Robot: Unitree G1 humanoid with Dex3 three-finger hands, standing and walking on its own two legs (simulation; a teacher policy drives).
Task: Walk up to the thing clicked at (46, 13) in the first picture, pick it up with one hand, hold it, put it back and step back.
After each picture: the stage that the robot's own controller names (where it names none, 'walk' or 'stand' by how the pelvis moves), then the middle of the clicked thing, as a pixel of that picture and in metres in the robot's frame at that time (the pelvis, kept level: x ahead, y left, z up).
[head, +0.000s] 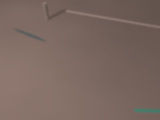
stand; (45, 11) +2.00 +0.56 -0.65
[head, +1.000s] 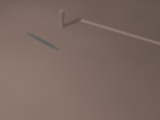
walk; (61, 19) +1.91 +0.26 -0.63
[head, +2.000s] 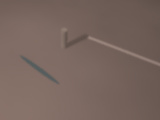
walk; (64, 38) +1.33 +0.17 -0.65
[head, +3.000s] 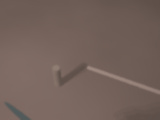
walk; (57, 76) +0.86 +0.21 -0.65
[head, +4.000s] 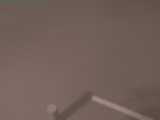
walk; (54, 115) +0.49 +0.25 -0.63
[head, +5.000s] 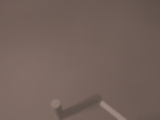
stand; (57, 110) +0.48 +0.22 -0.63
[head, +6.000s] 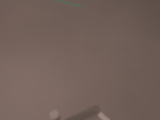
stand; out of the picture +0.47 +0.21 -0.66
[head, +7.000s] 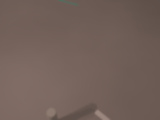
stand; (53, 119) +0.47 +0.22 -0.66
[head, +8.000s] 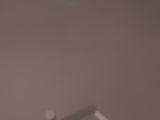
stand; out of the picture +0.46 +0.23 -0.66
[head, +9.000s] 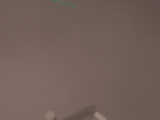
stand; out of the picture +0.46 +0.23 -0.66
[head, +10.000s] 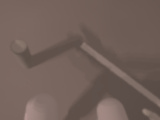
go down; (23, 56) +0.51 +0.28 -0.37
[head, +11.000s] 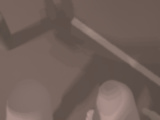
go down; (0, 33) +0.51 +0.32 -0.24
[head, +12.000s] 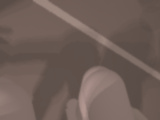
close in; out of the picture +0.48 +0.36 -0.17
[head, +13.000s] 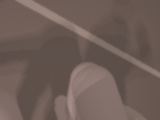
close; out of the picture +0.47 +0.38 -0.16
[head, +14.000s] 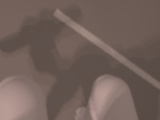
lift; out of the picture +0.39 +0.34 -0.10
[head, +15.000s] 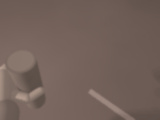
hold; (30, 84) +0.33 +0.18 +0.04
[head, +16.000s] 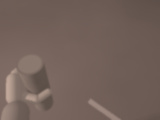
hold; (38, 86) +0.33 +0.16 +0.02
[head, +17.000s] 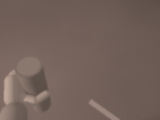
hold; (36, 88) +0.33 +0.17 +0.02
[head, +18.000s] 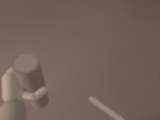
crouch; (34, 85) +0.34 +0.18 +0.01
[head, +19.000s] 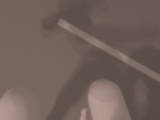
crouch; out of the picture +0.51 +0.30 -0.04
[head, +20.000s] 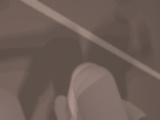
lower; out of the picture +0.44 +0.38 -0.16
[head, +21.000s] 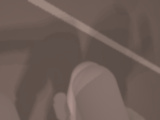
lower; out of the picture +0.45 +0.38 -0.16
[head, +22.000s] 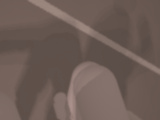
lower; out of the picture +0.46 +0.38 -0.17
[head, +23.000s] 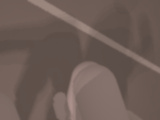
lower; out of the picture +0.45 +0.38 -0.17
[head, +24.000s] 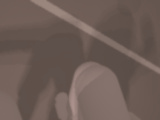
loosen; out of the picture +0.46 +0.38 -0.17
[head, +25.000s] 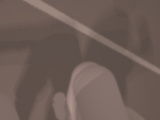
rise; out of the picture +0.45 +0.38 -0.17
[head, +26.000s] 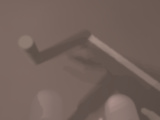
walk; (31, 52) +0.52 +0.29 -0.35
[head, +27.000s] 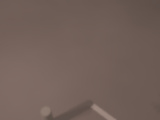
stand; (48, 118) +0.46 +0.24 -0.60
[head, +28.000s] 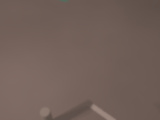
stand; (47, 119) +0.47 +0.25 -0.60
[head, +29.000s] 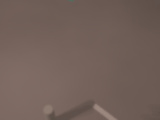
stand; (50, 116) +0.47 +0.24 -0.61
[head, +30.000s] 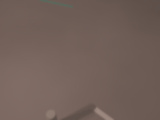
stand; out of the picture +0.48 +0.24 -0.66
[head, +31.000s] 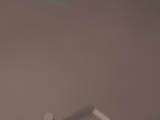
stand; out of the picture +0.45 +0.24 -0.66
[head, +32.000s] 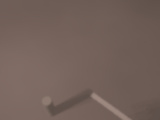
walk; (49, 107) +0.48 +0.25 -0.64
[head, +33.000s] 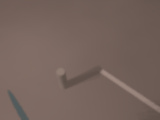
walk; (62, 79) +0.66 +0.21 -0.63
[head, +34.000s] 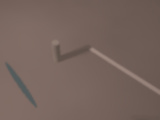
walk; (56, 51) +0.96 +0.24 -0.63
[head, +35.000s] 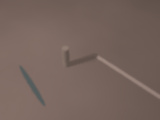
stand; (65, 57) +1.08 +0.20 -0.65
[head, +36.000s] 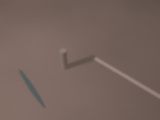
stand; (63, 59) +1.11 +0.22 -0.66
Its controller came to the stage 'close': yes
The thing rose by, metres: 0.66
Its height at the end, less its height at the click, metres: +0.00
